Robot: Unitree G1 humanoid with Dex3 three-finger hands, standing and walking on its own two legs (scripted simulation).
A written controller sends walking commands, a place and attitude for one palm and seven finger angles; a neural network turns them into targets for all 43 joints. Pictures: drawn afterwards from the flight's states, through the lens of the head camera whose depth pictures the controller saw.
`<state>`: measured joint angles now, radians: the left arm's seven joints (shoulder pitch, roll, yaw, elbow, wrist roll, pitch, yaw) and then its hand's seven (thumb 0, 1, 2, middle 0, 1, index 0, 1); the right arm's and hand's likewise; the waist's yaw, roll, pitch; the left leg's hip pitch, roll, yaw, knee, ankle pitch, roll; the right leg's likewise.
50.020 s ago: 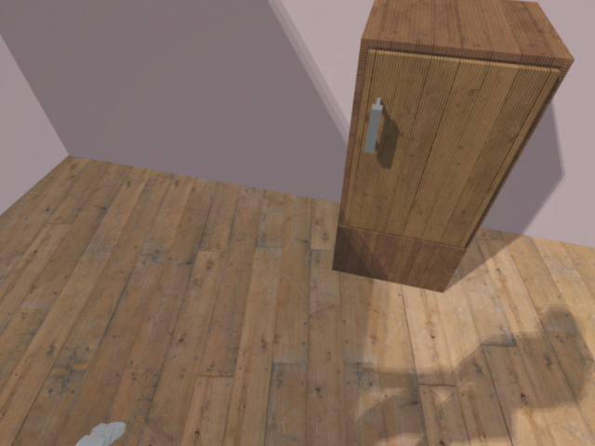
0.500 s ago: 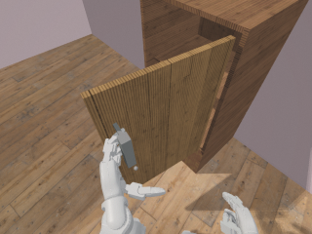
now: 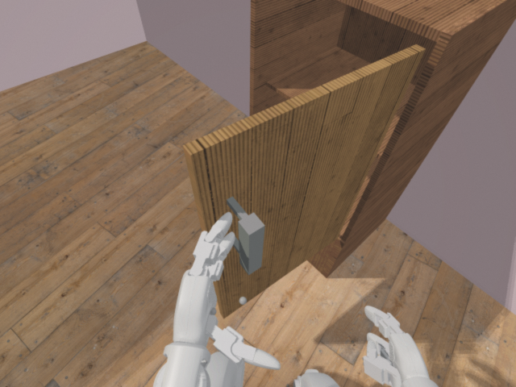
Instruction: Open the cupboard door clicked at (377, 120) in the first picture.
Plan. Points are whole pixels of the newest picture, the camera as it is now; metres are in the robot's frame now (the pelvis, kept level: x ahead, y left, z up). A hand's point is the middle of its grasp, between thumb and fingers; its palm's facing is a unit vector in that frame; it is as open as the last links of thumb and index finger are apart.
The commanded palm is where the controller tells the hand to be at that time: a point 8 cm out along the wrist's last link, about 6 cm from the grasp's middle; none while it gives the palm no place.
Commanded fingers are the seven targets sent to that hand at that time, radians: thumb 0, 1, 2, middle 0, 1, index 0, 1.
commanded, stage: slide the hand sideways off the handle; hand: left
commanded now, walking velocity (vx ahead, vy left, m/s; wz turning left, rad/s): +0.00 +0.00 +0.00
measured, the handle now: (242, 235) +0.33 +0.05 +0.06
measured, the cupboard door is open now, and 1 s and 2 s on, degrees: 83 83 83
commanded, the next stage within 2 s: draw the hand back to the body in 0.74 s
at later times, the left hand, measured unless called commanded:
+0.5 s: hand (202, 324) +0.20 +0.09 +0.06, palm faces +0.01 -1.00 +0.00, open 16.3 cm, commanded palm +0.17 +0.14 +0.06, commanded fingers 0.00 -0.50 0.30 -0.15 -0.30 -0.15 -0.30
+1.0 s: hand (180, 336) +0.18 +0.11 +0.08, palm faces -0.03 -1.00 -0.04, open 16.3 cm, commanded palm +0.15 +0.17 +0.10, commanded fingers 0.00 -0.50 0.30 -0.15 -0.30 -0.15 -0.30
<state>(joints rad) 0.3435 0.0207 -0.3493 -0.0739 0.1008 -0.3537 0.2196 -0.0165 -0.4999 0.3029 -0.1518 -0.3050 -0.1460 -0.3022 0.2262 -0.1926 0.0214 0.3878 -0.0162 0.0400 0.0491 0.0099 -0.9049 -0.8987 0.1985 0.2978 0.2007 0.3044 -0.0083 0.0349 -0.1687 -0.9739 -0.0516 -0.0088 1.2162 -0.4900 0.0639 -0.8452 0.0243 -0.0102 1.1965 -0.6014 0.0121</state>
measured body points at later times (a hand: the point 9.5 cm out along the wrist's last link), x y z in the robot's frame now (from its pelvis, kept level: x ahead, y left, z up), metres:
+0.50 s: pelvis +0.01 -0.02 +0.00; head +0.06 -0.02 +0.45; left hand +0.19 +0.14 +0.07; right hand +0.21 -0.24 -0.07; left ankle +0.06 +0.07 -0.64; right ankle +0.00 -0.14 -0.64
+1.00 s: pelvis +0.01 -0.03 +0.00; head +0.04 -0.04 +0.45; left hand +0.18 +0.16 +0.09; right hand +0.20 -0.26 -0.07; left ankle +0.06 +0.07 -0.64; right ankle +0.00 -0.14 -0.64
